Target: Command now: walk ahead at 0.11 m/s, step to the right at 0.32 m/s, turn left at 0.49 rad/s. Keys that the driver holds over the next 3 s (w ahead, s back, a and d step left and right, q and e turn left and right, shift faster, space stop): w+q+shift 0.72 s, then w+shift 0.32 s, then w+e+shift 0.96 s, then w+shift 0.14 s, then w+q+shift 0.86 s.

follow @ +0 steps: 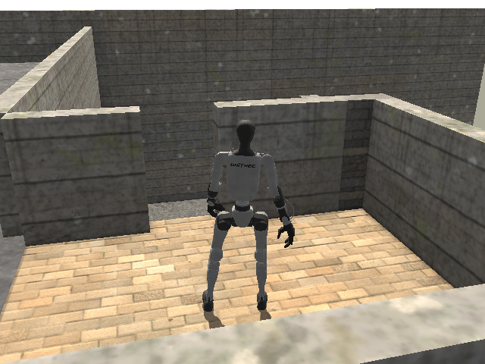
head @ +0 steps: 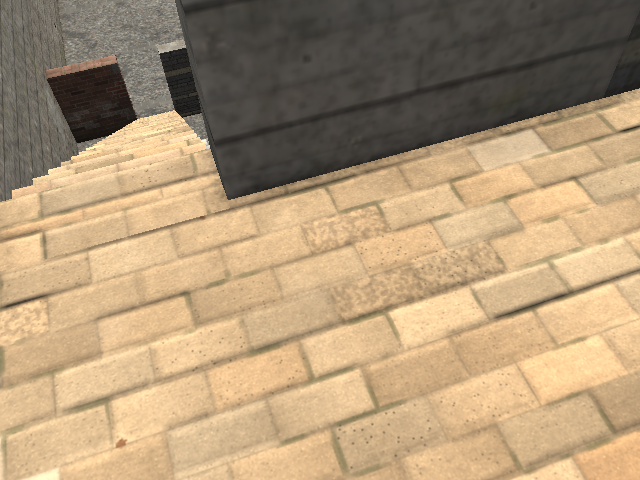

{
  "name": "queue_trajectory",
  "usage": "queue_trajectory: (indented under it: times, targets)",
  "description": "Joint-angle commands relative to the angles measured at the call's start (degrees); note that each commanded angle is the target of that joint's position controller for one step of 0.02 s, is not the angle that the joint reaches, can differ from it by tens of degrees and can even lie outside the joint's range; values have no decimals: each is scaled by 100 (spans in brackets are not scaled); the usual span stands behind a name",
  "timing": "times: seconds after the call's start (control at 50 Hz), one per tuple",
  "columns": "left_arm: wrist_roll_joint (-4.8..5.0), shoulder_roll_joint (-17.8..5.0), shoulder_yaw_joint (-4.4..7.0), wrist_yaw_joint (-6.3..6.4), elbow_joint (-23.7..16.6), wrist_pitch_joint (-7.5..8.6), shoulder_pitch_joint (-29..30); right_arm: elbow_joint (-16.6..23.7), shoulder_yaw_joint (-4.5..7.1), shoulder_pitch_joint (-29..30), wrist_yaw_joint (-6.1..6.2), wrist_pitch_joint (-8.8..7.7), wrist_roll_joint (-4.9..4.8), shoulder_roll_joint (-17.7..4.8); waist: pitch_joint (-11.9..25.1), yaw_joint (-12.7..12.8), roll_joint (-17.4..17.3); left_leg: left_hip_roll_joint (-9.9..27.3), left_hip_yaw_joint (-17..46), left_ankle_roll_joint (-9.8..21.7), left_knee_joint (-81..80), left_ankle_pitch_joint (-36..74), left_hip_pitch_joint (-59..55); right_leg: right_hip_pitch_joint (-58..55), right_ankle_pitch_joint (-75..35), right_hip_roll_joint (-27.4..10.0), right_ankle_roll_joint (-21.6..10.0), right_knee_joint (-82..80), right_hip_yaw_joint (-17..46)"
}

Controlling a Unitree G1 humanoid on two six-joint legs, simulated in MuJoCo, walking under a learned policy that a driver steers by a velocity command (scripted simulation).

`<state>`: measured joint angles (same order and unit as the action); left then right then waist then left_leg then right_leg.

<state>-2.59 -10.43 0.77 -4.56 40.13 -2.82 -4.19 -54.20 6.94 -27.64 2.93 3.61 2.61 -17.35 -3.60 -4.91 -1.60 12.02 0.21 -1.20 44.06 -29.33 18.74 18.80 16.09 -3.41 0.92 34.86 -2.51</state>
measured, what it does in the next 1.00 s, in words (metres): lifts its left foot, turning left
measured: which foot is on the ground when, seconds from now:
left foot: up 0.00-1.00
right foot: down 0.00-1.00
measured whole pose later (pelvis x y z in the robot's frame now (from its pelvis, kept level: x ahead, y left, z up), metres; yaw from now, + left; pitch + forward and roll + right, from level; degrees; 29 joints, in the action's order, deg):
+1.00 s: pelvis -0.08 +0.00 +0.00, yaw +37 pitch -2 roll -1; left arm -0.6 -18.8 8.2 1.4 44.7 -6.1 -19.5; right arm -35.7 3.5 -3.5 -3.4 5.9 1.2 -10.7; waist -3.6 1.2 0.7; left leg 9.2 -8.8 -0.8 44.1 -21.9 22.2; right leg 9.4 17.3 -21.8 3.8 37.1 -34.6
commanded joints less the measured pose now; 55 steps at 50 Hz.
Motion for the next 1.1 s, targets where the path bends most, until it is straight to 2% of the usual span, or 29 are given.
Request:
queue_trajectory:
  times: [0.02, 0.04, 0.06, 0.08, 0.12, 0.16, 0.22, 0.28, 0.34, 0.4, 0.44, 0.54, 0.68, 0.72, 0.78, 0.86, 0.92, 0.96, 0.98, 1.0, 1.02, 1.04, 1.06, 1.08, 1.1]
  targets:
    - [47, -1271, 282, 260, 222, 145, -1041, 733, 48, 527, -99, 10, -73, -465, 258, 726, 2122, -1151, 227, 624, 2126, -406, 1988, -976, -100, -1259, -833, -2031, 1082]
    - [52, -1047, 220, 349, 156, 143, -679, 598, 68, 373, -110, -28, -61, -476, 241, 440, 1718, -1053, 167, 566, 2200, 23, 1917, -989, -532, -1054, -736, -1950, 741]
    - [71, -848, 168, 468, 65, 176, -454, 517, 94, 272, -122, -43, 2, -497, 363, 276, 1452, -1047, -23, 486, 2454, 350, 1817, -1071, -1214, -983, -783, -1860, 492]
    - [75, -672, 116, 537, 9, 221, -332, 462, 92, 184, -141, -41, 25, -448, 494, 174, 1283, -1012, -161, 392, 2660, 490, 1717, -1077, -1802, -987, -907, -1819, 314]
    - [72, -526, 83, 631, 7, 303, -396, 548, 43, 377, -191, 9, 2, -284, 493, 138, 971, -944, -284, 290, 2815, 640, 1632, -947, -2033, -1176, -1212, -1842, 193]
    - [64, -489, 70, 724, 54, 328, -615, 785, -25, 838, -271, 80, 2, -173, 314, 244, 798, -871, -324, 267, 2552, 721, 1791, -983, -1751, -1401, -1411, -1935, 210]
    - [76, -636, 102, 856, 150, 331, -1000, 1147, -116, 1401, -435, 120, 23, -80, 320, 410, 505, -798, -308, 306, 2001, 708, 1902, -1466, -2370, -1712, -1473, -1830, 185]
    - [98, -898, 176, 916, 224, 307, -1242, 1468, -181, 1817, -601, 150, -38, -29, 464, 515, 285, -808, -364, 321, 1429, 645, 1756, -1966, -3768, -1855, -1255, -1521, -137]
    - [139, -1114, 255, 874, 230, 274, -1386, 1756, -213, 2218, -679, 224, -163, -50, 530, 628, 318, -864, -540, 316, 999, 542, 1465, -2179, -4635, -1896, -946, -1304, -500]
    - [170, -1281, 352, 760, 187, 288, -1522, 1884, -211, 2405, -653, 338, -271, -80, 580, 715, 316, -867, -648, 292, 835, 370, 1298, -2378, -5069, -2035, -700, -1144, -684]
    - [194, -1354, 415, 702, 164, 290, -1634, 1939, -194, 2534, -642, 410, -297, -103, 612, 774, 354, -814, -660, 244, 860, 282, 1309, -2509, -5095, -2158, -592, -1075, -761]
    - [158, -1433, 531, 693, 120, 192, -1930, 2132, -137, 2973, -668, 453, -330, -126, 583, 878, 515, -587, -612, 45, 1281, 343, 1622, -2650, -4518, -2523, -582, -1124, -930]
    - [196, -1464, 653, 699, 65, 19, -2109, 2285, -130, 3125, -652, 364, -337, 74, 403, 745, 819, -326, -735, -105, 1686, 949, 1785, -2366, -2819, -2746, -607, -1362, -1498]
    - [200, -1505, 702, 682, 48, -45, -2120, 2328, -129, 3171, -645, 346, -328, 125, 349, 721, 925, -264, -795, -119, 1682, 1039, 1845, -2322, -2320, -2817, -599, -1392, -1665]
    - [134, -1593, 783, 689, 63, -114, -2159, 2382, -144, 3245, -645, 296, -244, 212, 291, 751, 1130, -259, -794, -131, 1615, 1083, 1887, -2179, -1684, -2936, -669, -1520, -1727]
    - [112, -1715, 891, 676, -57, -163, -1631, 2377, -147, 3088, -651, 247, -178, 257, 193, 565, 1284, -197, -729, -144, 1294, 1104, 1641, -1706, -69, -2978, -648, -1752, -1858]
    - [142, -1849, 968, 642, -133, -214, -1074, 2319, -162, 2763, -648, 218, -159, 244, 199, 326, 1339, -264, -899, -109, 684, 722, 1061, -1221, 1047, -2833, -509, -1795, -2028]
    - [179, -1972, 1007, 620, -57, -249, -904, 2265, -167, 2467, -615, 191, -138, 174, 270, 210, 1339, -372, -1097, -15, 186, 457, 708, -1136, 1655, -2778, -463, -1731, -1945]
    - [235, -2012, 1009, 601, 5, -255, -758, 2165, -170, 2150, -590, 162, -124, 167, 320, 25, 1207, -429, -1163, 82, -259, 653, 379, -1038, 1977, -2705, -416, -1529, -1921]
    - [269, -1897, 977, 579, 123, -269, -639, 1888, -155, 1604, -565, 103, -100, 109, 343, -283, 595, -577, -1156, 246, -1010, 848, -62, -896, 1963, -2344, -305, -701, -2121]
    - [169, -1535, 895, 532, 285, -292, -797, 1425, -118, 828, -529, 16, -48, -121, 229, -543, -767, -739, -710, 464, -1633, 866, -523, -276, 2347, -1718, -153, 1143, -2141]
    - [32, -805, 621, 470, 105, -397, -690, 1244, -168, 659, -474, -28, -163, -438, -427, -395, -2368, -377, 480, 686, -2370, 329, 247, 1329, 3158, -812, -63, 2894, -1804]
    - [-20, -706, 539, 486, -333, -509, -788, 1495, -13, 1216, -491, -61, -277, -1067, 170, -55, -3184, 221, 2187, 1332, -3468, -1113, 553, 1842, 2919, -115, -62, 3716, -640]
    - [35, -1008, 622, 551, -194, -510, -745, 1615, -101, 1714, -499, -45, -260, -897, 107, 138, -2562, 605, 2179, 1487, -3794, -1925, 333, 2272, 2132, -116, -122, 4371, -429]
    - [103, -1068, 650, 648, -46, -426, -692, 1637, -229, 1808, -471, -24, -189, -560, 72, 166, -2038, 534, 1721, 1414, -3620, -1690, 295, 2336, 1548, 58, -168, 4561, -151]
